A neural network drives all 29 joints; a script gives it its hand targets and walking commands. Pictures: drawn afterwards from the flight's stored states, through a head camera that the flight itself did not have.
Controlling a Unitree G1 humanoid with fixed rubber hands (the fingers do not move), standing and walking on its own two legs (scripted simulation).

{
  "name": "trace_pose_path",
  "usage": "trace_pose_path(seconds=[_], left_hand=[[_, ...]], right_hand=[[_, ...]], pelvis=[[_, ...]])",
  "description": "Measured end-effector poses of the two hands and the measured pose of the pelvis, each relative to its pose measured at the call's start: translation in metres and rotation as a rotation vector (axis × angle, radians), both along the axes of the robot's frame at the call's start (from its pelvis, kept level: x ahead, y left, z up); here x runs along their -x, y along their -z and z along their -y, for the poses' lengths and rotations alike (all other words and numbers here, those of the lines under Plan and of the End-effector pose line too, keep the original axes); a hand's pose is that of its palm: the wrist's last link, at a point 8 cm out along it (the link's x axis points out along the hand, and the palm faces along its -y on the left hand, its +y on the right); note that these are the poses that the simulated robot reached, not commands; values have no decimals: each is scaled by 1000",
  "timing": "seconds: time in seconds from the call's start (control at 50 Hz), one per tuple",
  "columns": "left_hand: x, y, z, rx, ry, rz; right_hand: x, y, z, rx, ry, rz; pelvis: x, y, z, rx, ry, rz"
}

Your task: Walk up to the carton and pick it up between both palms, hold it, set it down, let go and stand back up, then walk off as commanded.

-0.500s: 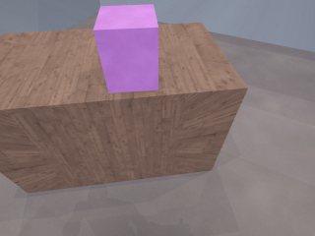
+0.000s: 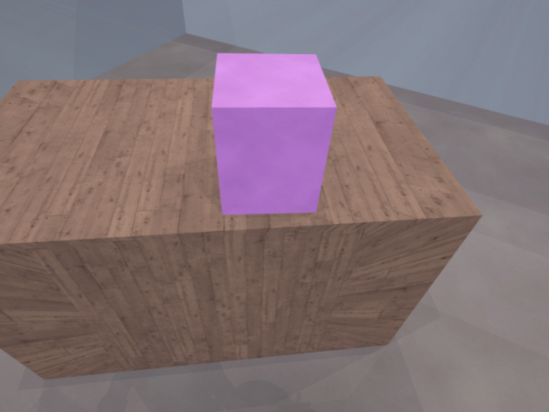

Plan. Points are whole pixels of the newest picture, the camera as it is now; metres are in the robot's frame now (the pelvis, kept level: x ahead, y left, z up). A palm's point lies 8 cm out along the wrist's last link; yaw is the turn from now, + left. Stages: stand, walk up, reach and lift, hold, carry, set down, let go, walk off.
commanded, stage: walk up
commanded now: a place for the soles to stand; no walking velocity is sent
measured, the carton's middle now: (268, 135) +0.64 +0.04 +0.07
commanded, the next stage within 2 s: none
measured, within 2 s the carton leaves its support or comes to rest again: neither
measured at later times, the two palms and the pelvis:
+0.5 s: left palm (96, 393) +0.19 +0.28 -0.09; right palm out of the picture +0.17 -0.35 -0.12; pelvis +0.14 -0.04 -0.01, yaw +1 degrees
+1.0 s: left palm (81, 392) +0.20 +0.32 -0.13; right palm (473, 396) +0.21 -0.30 -0.11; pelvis +0.16 +0.01 -0.02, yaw +1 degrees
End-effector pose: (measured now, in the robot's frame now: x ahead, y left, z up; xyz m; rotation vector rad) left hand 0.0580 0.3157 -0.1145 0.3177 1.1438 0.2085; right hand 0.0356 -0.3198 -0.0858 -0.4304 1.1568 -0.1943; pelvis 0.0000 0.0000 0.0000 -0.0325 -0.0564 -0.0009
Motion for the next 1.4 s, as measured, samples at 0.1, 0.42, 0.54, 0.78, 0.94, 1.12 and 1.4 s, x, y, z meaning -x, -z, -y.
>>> trace_pose_path(seconds=[0.1, 0.42, 0.54, 0.78, 0.94, 1.12, 1.4], left_hand=[[-34, -4, 12, -26, 6, -2], [-120, -26, 42, -96, 1, 65], [-142, -15, 25, -70, -2, 42], [-159, 20, -17, 17, -48, -56], [-153, 20, -16, 14, -54, -64], [-126, 11, 16, -29, -69, -62], [-137, 4, 25, -35, -53, -12]], right_hand=[[-29, 13, 12, -26, 1, -20], [-124, 42, 42, -105, -16, -42], [-145, 37, 27, -76, -7, -62], [-179, 18, -29, 3, -4, -21], [-176, 18, -25, 16, -1, -6], [-168, 37, 5, -34, 0, 16], [-160, 36, 16, -42, -1, -4]], pelvis=[[-31, 4, 15, -27, 0, -19], [-119, 9, 49, -77, -20, 8], [-143, 11, 30, -51, -18, -5], [-170, 14, -20, 10, -21, -29], [-164, 15, -18, 7, -21, -21], [-145, 18, 18, -39, -24, 4], [-140, 15, 27, -51, -26, 4]])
